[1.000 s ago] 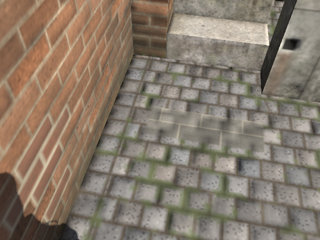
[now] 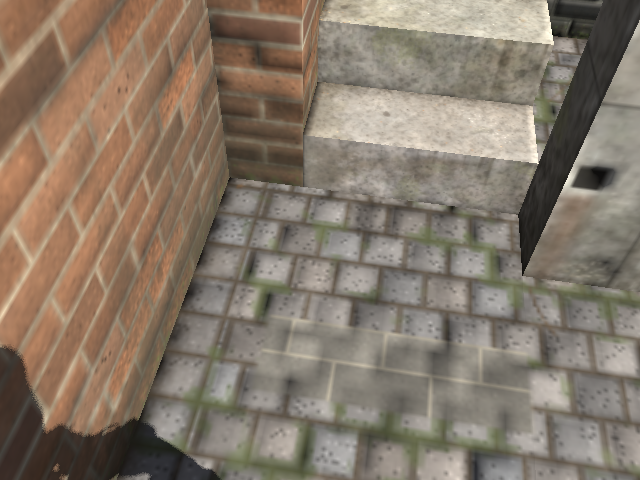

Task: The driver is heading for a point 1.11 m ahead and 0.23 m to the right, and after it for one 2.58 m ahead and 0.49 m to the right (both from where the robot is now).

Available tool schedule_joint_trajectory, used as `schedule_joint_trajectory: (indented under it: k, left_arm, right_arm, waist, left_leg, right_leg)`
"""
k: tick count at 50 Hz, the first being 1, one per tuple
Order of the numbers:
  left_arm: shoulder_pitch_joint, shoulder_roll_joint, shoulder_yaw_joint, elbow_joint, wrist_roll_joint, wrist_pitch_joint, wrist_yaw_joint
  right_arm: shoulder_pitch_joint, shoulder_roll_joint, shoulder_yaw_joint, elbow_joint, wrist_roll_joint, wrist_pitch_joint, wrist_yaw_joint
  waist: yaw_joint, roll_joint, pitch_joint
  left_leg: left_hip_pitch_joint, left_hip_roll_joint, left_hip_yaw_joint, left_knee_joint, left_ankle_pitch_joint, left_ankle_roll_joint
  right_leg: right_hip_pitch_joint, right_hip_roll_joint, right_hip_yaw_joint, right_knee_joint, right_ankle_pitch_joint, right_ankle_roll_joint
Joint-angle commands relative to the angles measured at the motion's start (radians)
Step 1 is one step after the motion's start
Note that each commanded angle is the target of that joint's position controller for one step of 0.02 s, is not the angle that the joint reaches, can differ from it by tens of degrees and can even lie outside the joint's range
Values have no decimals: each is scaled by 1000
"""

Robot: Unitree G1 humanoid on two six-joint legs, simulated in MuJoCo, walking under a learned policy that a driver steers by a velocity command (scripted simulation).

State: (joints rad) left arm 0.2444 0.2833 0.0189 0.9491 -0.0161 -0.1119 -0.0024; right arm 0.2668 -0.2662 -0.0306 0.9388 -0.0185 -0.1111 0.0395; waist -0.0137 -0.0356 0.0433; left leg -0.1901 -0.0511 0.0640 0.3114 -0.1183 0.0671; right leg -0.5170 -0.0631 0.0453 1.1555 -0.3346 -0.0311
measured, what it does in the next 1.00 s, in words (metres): walks ahead: right foot, then left foot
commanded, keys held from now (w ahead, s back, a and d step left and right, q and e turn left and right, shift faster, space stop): no key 0.92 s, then w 0.08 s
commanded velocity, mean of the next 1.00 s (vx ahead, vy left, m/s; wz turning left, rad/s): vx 0.09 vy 0.00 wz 0.00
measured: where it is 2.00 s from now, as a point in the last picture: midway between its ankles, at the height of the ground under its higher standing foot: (364, 402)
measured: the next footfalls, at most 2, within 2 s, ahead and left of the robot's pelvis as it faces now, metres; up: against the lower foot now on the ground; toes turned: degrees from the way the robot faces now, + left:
right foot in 0.24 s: +0.28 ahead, -0.14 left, +0.00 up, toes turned +2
left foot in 0.56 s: +0.19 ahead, +0.08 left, +0.00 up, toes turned +0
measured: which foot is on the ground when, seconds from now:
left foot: down 0.00-0.26, up 0.28-0.54, down 0.56-1.00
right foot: up 0.00-0.22, down 0.24-1.00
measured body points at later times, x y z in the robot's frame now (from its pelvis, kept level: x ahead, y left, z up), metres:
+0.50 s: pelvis +0.15 -0.06 -0.02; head +0.17 -0.06 +0.43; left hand +0.27 +0.19 -0.14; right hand +0.23 -0.32 -0.16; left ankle +0.13 +0.09 -0.73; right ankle +0.24 -0.14 -0.75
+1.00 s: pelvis +0.19 -0.05 -0.01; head +0.20 -0.04 +0.44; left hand +0.28 +0.22 -0.15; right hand +0.24 -0.30 -0.15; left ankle +0.15 +0.08 -0.75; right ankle +0.24 -0.14 -0.74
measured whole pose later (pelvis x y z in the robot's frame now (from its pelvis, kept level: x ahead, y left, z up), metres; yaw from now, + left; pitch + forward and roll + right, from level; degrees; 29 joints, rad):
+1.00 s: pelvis +0.19 -0.05 -0.01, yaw -1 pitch -1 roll +0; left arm 0.17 0.25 0.02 0.98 0.00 0.01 0.03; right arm 0.23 -0.24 0.02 1.05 -0.01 -0.06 0.01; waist 0.01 0.00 0.03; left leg -0.15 0.03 0.01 0.52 -0.35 -0.01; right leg -0.30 0.06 0.03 0.51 -0.21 -0.06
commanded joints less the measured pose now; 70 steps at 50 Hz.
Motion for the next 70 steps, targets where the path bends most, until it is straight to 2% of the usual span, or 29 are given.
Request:
schedule_joint_trajectory:
  k: [1, 6, 10, 12, 13, 14, 15, 16, 18, 23, 26, 28, 29, 32, 35, 46, 49, 52, 54, 55, 57, 59, 60, 61, 62, 63, 64, 66, 70]
  left_arm:
    - [99, 22, 4, -34, 19, 19, 9]
    - [-69, 19, 4, -94, 29, 37, 6]
    - [-91, 69, 19, -107, 37, 31, 0]
    - [-22, 127, 41, -70, 45, 22, 2]
    - [36, 180, 52, -64, 54, 23, 10]
    - [46, 181, 40, -67, 65, 32, 12]
    - [57, 85, 17, -69, 55, 41, 4]
    - [11, 79, 13, -81, 36, 41, -2]
    - [-111, 98, 11, -113, 33, 43, -1]
    - [-167, 93, 16, -114, 49, 73, 16]
    - [-179, 99, 17, -118, 25, 86, 25]
    - [-125, 82, 12, -96, 26, 87, 22]
    - [-108, 75, 17, -99, 27, 92, 24]
    - [-102, 52, 14, -82, 41, 96, 37]
    - [-101, 70, 19, -65, 36, 100, 38]
    - [-93, 66, 18, -17, 28, 111, 34]
    - [-62, 87, 28, 5, 15, 113, 36]
    - [-106, 72, 30, -14, 9, 79, 25]
    - [-158, 16, 22, -39, 12, 33, 5]
    - [-179, 47, 23, -50, 6, 13, -1]
    - [-143, 49, 25, -37, -5, -8, -13]
    - [34, 76, 45, 33, -14, -4, -12]
    - [163, 142, 70, 68, -9, -1, -4]
    - [268, 245, 97, 84, -8, 4, -2]
    - [247, 186, 71, 60, 15, -2, -7]
    - [171, 133, 53, 37, 19, -8, -6]
    - [121, 103, 42, 11, 22, -11, -8]
    - [47, 92, 30, -17, 23, -3, -15]
    - [85, 121, 27, -6, 17, 25, -3]
  right_arm:
    - [-42, -121, -14, -40, -2, -17, -3]
    - [29, -152, -9, 1, 8, 3, -31]
    - [-7, -151, -6, 19, 30, 23, -35]
    - [1, -127, 3, 12, 26, 30, -38]
    - [53, -111, 12, 13, 4, 24, -38]
    - [201, -3, 48, 31, -13, 23, -32]
    - [204, -49, 40, 47, 7, 32, -28]
    - [153, -111, 23, 41, 28, 47, -28]
    - [53, -139, 4, 28, 27, 89, -49]
    - [31, -63, 22, 52, 19, 112, -76]
    - [40, -54, 23, 79, 12, 107, -62]
    - [11, -92, 23, 65, -16, 103, -57]
    - [-15, -142, 12, 72, -4, 98, -55]
    - [-83, -114, 18, 66, -9, 53, -40]
    - [-52, -92, 25, 76, 2, 30, -34]
    - [-8, -100, 37, 86, 3, 37, -35]
    - [9, -117, 28, 88, 14, 43, -37]
    - [38, -138, 14, 78, 25, 26, -41]
    - [112, -210, -17, 114, 44, 20, -48]
    - [86, -201, -21, 89, 44, 20, -53]
    - [52, -179, -25, 67, 39, 22, -50]
    - [-25, -174, -25, 23, 35, 29, -42]
    - [-71, -145, -14, -7, 35, 22, -40]
    - [-72, -85, 4, -53, 28, 3, -42]
    - [-75, -107, 0, -61, 46, -17, -40]
    - [-59, -135, -7, -58, 75, -28, -31]
    - [-49, -140, -10, -49, 75, -32, -24]
    - [-53, -125, -17, -50, 44, -21, -24]
    - [-112, -93, -10, -93, 14, 9, -8]
  waist:
    - [72, 93, -5]
    - [23, 131, -48]
    - [46, 167, -61]
    - [67, 97, -80]
    - [65, -4, -149]
    - [-3, -209, -263]
    - [28, -207, -318]
    - [26, -147, -245]
    - [6, -51, -148]
    - [-2, -101, -126]
    - [-19, -77, -119]
    - [-3, -27, -59]
    - [36, 75, 9]
    - [58, 128, -8]
    - [35, 78, -26]
    - [17, 36, -46]
    - [18, 49, -22]
    - [-7, 101, 80]
    - [-17, 194, 92]
    - [-25, 217, 123]
    - [8, 199, 99]
    - [98, 178, 47]
    - [156, 62, 13]
    - [173, -215, -57]
    - [155, -186, -77]
    - [108, -99, -9]
    - [79, -42, 3]
    - [30, 28, 26]
    - [34, 4, 35]
  left_leg:
    - [-65, 260, -138, -165, 522, 193]
    - [-78, 194, -35, -92, 498, 123]
    - [22, 261, -105, 14, 376, 88]
    - [37, 189, -92, 165, 290, 26]
    - [-38, 122, -52, 333, 116, -21]
    - [-185, 51, -40, 571, -391, -73]
    - [-214, 43, -105, 711, -593, -101]
    - [-256, 68, -138, 800, -583, -106]
    - [-261, 113, -144, 811, -466, -117]
    - [-84, 100, -88, 463, -349, -129]
    - [19, 83, -58, 223, -132, -106]
    - [41, 150, -128, 115, -107, -62]
    - [-110, 149, -147, 93, -290, -24]
    - [-226, 138, -144, 16, -316, -46]
    - [-152, 122, -114, 53, -219, -64]
    - [-99, 113, -87, 79, -133, -65]
    - [-113, 102, -93, 83, -433, -21]
    - [-82, 186, -231, 18, -590, 60]
    - [63, 354, -463, -92, -592, 150]
    - [85, 394, -489, -94, -513, 165]
    - [78, 371, -420, -54, -341, 138]
    - [-101, 261, -269, 49, -192, 62]
    - [-239, 160, -152, 284, -48, 1]
    - [-451, 34, -30, 647, -199, -69]
    - [-571, 29, -156, 875, -414, -65]
    - [-643, 84, -199, 980, -379, -35]
    - [-635, 130, -191, 985, -298, -12]
    - [-572, 191, -161, 901, -185, -8]
    - [-475, 196, -70, 689, -78, -72]
  right_leg:
    - [-19, -38, -11, -89, 82, 46]
    - [119, 37, -48, -475, 417, 67]
    - [164, 41, -1, -612, 369, 25]
    - [292, 67, -19, -733, 504, -15]
    - [447, -41, 83, -692, 902, -54]
    - [638, -223, 265, -640, 1144, -224]
    - [597, -273, 394, -723, 930, -302]
    - [510, -252, 400, -770, 682, -280]
    - [330, -207, 343, -841, 347, -211]
    - [207, -106, 217, -892, 130, -171]
    - [185, -84, 210, -889, -81, -146]
    - [123, -29, 178, -870, -206, -65]
    - [166, 43, 85, -841, -151, -39]
    - [374, 53, 62, -757, 89, -45]
    - [363, 46, 77, -757, 163, -71]
    - [395, 48, 87, -741, 321, -75]
    - [318, 96, 54, -719, -158, -89]
    - [123, 97, 49, -652, -252, -97]
    - [-35, 118, -52, -492, -63, -62]
    - [-75, 90, -57, -466, -38, -62]
    - [8, 79, -73, -531, -41, -70]
    - [363, 121, -85, -663, 38, -79]
    - [539, 35, 98, -750, 0, -126]
    - [727, -167, 499, -904, -94, -243]
    - [746, -277, 712, -970, -63, -298]
    - [715, -282, 619, -940, 23, -280]
    - [673, -239, 485, -932, 107, -246]
    - [557, -186, 316, -953, 298, -206]
    - [469, -94, 121, -1016, 449, -205]
Keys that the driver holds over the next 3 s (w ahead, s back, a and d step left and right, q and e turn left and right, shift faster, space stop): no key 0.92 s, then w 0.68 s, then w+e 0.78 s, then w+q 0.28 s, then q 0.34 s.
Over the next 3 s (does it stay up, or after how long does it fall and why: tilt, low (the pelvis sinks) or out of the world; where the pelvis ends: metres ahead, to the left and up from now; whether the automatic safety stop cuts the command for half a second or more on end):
stays up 1.04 -0.22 0.00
